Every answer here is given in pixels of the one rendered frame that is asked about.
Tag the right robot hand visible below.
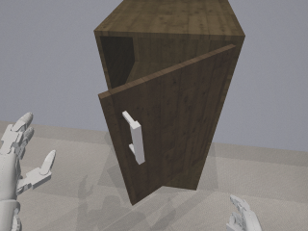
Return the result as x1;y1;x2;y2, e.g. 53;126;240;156
226;194;263;231

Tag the cupboard door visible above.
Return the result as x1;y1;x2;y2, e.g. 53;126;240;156
98;43;237;206

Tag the handle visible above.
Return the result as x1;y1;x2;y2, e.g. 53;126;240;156
122;111;145;165

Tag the left robot forearm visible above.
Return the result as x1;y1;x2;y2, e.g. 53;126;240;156
0;199;22;231

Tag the left robot hand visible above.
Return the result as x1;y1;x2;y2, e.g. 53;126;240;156
0;112;56;201

